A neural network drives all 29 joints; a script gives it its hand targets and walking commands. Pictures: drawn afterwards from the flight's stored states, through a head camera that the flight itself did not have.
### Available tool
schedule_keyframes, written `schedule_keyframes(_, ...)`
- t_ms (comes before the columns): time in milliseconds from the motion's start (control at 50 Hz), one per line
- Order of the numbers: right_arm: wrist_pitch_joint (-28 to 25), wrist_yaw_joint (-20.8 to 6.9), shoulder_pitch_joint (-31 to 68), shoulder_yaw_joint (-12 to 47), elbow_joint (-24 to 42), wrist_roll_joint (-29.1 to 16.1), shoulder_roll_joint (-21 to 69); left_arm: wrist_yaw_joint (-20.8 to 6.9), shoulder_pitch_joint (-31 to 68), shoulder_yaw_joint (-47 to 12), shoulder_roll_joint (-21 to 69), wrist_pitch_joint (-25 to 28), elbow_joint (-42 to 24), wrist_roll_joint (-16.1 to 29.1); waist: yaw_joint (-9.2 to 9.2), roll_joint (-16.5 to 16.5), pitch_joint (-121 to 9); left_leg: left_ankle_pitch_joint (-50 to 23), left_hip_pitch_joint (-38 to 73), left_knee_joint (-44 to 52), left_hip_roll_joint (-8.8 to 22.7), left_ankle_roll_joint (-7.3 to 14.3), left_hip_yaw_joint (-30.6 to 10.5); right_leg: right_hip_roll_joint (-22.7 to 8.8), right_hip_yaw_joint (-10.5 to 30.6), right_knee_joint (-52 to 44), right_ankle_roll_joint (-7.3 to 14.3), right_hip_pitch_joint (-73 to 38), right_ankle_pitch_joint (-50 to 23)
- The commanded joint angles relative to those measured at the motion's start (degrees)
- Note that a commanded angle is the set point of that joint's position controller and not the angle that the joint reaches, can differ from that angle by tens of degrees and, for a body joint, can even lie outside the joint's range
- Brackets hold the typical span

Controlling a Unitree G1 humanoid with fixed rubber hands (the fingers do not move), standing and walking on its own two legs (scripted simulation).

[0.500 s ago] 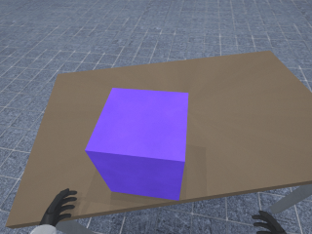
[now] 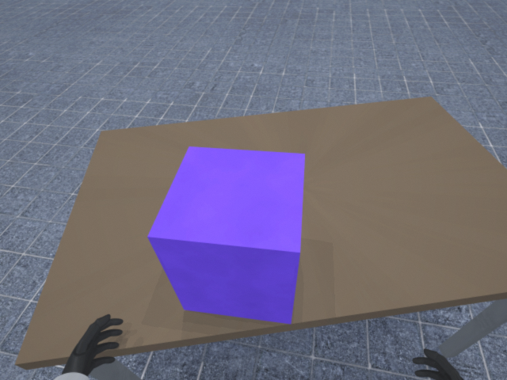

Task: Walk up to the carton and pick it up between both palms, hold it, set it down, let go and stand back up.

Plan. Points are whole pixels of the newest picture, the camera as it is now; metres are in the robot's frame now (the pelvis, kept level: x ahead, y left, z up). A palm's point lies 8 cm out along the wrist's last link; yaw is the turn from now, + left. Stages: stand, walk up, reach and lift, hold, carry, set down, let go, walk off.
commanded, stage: stand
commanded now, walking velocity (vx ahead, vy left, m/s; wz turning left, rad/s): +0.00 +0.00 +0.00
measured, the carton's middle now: (240, 236) +0.36 +0.02 +0.00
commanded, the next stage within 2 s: none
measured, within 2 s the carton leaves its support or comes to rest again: neither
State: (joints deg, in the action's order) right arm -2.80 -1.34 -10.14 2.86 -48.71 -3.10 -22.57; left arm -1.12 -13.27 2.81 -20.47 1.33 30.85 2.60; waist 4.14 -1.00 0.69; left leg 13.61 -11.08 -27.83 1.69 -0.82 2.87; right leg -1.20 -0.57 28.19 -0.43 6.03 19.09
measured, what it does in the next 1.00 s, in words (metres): stands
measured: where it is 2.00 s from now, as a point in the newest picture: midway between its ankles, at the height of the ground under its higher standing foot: outside the picture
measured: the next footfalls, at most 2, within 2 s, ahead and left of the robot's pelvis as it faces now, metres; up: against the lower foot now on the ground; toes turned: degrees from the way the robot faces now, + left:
none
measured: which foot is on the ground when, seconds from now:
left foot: down 0.00-1.00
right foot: down 0.00-1.00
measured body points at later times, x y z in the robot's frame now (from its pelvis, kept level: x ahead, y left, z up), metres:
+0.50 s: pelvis -0.02 +0.00 +0.00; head -0.04 +0.00 +0.45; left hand +0.16 +0.29 -0.06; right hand +0.08 -0.30 -0.11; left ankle +0.02 +0.13 -0.74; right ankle -0.04 -0.12 -0.74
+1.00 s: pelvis -0.02 +0.01 +0.00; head -0.05 +0.00 +0.45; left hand +0.13 +0.30 -0.08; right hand +0.07 -0.30 -0.11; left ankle +0.02 +0.13 -0.74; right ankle -0.04 -0.12 -0.74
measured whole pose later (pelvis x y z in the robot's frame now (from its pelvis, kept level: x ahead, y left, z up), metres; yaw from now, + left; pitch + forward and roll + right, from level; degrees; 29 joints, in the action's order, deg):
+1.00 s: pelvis -0.02 +0.01 +0.00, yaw +0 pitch -5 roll +0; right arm -2.8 -1.4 -9.5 2.9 -55.0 -3.1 -22.8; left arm -1.1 -13.3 2.8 -20.5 1.6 41.7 2.6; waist 4.1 -0.4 0.8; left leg 12.0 -11.1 -27.8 1.7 -0.4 2.9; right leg -1.2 -0.6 28.1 -0.4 6.0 17.4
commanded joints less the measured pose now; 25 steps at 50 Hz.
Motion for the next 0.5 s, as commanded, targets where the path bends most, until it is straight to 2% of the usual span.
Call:
schedule_keyframes(0, 0.01, 0.07, 3.52, -4.75, -0.18, 5.03, -10.73, 1.7, 2.81, 2.67, -11.62, 0.91, 2.83, -4.42, -3.8, 5.92, -1.33, -10.32, 1.75, 3.95, 5.78, 3.11, -5.05, -5.2, 3.42, -6.43, 2.49, 4.26, -13.73)
schedule_keyframes(40, -0.06, 0.17, 3.59, -5.0, -0.46, 5.26, -11.69, 1.48, 2.44, 2.59, -11.46, 0.9, 3.32, -3.98, -3.67, 4.89, -1.07, -8.37, 0.57, 4.87, 5.4, 3.17, -5.13, -4.94, 3.29, -6.53, 2.33, 3.94, -12.01)
schedule_keyframes(60, 0.08, 0.09, 3.74, -4.9, -0.48, 5.17, -10.61, 1.63, 2.64, 2.61, -11.89, 1.13, 3.21, -4.29, -3.67, 6.27, -0.68, -8.78, 0.97, 4.97, 5.88, 3.31, -5.61, -5.15, 3.42, -6.85, 2.64, 4.8, -11.46)
schedule_keyframes(100, -0.03, -0.02, 4.38, -4.79, -0.83, 4.95, -11.05, 1.52, 2.38, 2.5, -11.31, 1.09, 3.72, -4.12, -4.12, 4.05, -1.76, -8.07, 1.08, 4.93, 5.91, 3.09, -5.82, -5.23, 3.39, -6.72, 2.59, 4.06, -10.71)
schedule_keyframes(140, 0.05, 0.01, 3.53, -4.6, -1.39, 5.12, -10.71, 1.57, 2.21, 2.32, -11.52, 1.03, 4.23, -4.11, -3.91, 5.93, 0.4, -6.93, 0.24, 5.29, 5.87, 3.18, -5.78, -4.94, 3.59, -7.15, 2.35, 4.99, -9.5)
schedule_keyframes(160, -0.09, 0.08, 3.73, -4.87, -1.46, 4.95, -10.93, 1.49, 2.49, 2.47, -11.8, 1.05, 4.62, -4.16, -3.4, 5.7, -0.61, -5.78, 0.83, 5.65, 5.87, 3.25, -6.02, -5.2, 4.18, -7.7, 2.48, 4.48, -9.01)
schedule_keyframes(180, -0.07, -0.02, 4.52, -4.66, -1.37, 4.98, -10.84, 1.6, 2.48, 2.39, -12.07, 1.1, 4.67, -4.13, -4.09, 6.35, 1.3, -6.16, -0.43, 5.4, 5.68, 3.35, -5.71, -5.47, 4.4, -7.86, 2.45, 5.43, -8.81)
schedule_keyframes(200, -0.07, -0.09, 3.76, -4.85, -1.63, 4.89, -11.19, 1.54, 3.37, 2.38, -11.95, 1.24, 4.63, -4.24, -3.65, 6.57, 1.4, -6.06, -0.41, 5.72, 5.66, 3.33, -6.13, -5.23, 4.25, -7.85, 2.54, 5.42, -8.79)
schedule_keyframes(240, -0.18, -0.07, 3.52, -4.69, -2.1, 5.05, -11.16, 1.57, 2.99, 2.47, -12.15, 1.14, 4.65, -4.19, -3.68, 5.01, 0.5, -6.22, 0.58, 5.56, 5.6, 3.09, -5.94, -5.25, 4.37, -8.05, 2.35, 5.42, -8.6)
schedule_keyframes(280, -0.24, -0.04, 3.86, -4.85, -2.37, 5.13, -11.13, 1.63, 3.44, 2.46, -12.04, 0.98, 5.02, -4.32, -3.13, 4.93, 1.02, -6.05, 0.5, 5.63, 5.9, 3.12, -6.13, -5.15, 4.31, -8.0, 2.55, 5.64, -9.27)
schedule_keyframes(320, -0.2, 0.0, 4.14, -4.73, -2.58, 5.03, -11.45, 1.49, 2.31, 2.27, -11.81, 1.23, 5.43, -3.81, -4.14, 5.72, 1.18, -4.72, -0.72, 6.62, 6.22, 3.71, -7.02, -5.15, 4.25, -7.49, 2.54, 4.84, -8.55)
schedule_keyframes(340, -0.11, 0.09, 4.37, -4.81, -2.61, 4.95, -11.68, 1.48, 2.85, 2.27, -11.74, 1.25, 5.76, -3.88, -3.74, 5.77, 1.54, -4.37, -1.14, 6.38, 5.91, 3.46, -6.7, -5.08, 4.04, -7.74, 2.41, 4.82, -9.19)
schedule_keyframes(360, -0.18, -0.17, 4.79, -4.9, -2.56, 5.09, -11.5, 1.55, 3.38, 2.28, -11.89, 1.2, 5.82, -3.95, -4.13, 6.41, 1.32, -5.09, -0.61, 6.25, 5.61, 3.33, -6.31, -5.17, 4.18, -7.75, 2.39, 4.74, -9.01)
schedule_keyframes(380, -0.14, 0.02, 4.78, -4.69, -2.82, 4.85, -11.28, 1.53, 3.75, 2.43, -12.11, 1.12, 6.07, -4.02, -3.57, 5.67, 1.47, -5.44, -0.52, 6.54, 5.5, 3.26, -6.12, -4.91, 4.3, -8.0, 2.24, 5.12, -8.91)
schedule_keyframes(400, -0.23, -0.11, 5.29, -4.62, -2.78, 4.96, -11.45, 1.48, 3.48, 2.35, -12.05, 1.2, 6.21, -4.06, -3.98, 4.97, 1.21, -6.12, -0.05, 6.23, 5.51, 2.94, -6.07, -5.18, 4.22, -7.93, 2.32, 5.14, -9.16)
schedule_keyframes(480, -0.23, 0.06, 4.84, -4.68, -3.61, 4.9, -11.12, 1.5, 5.0, 2.26, -12.14, 1.04, 6.91, -4.05, -3.75, 6.56, 1.5, -6.0, 0.17, 6.35, 5.66, 3.11, -5.88, -5.39, 4.78, -8.59, 2.42, 5.37, -8.43)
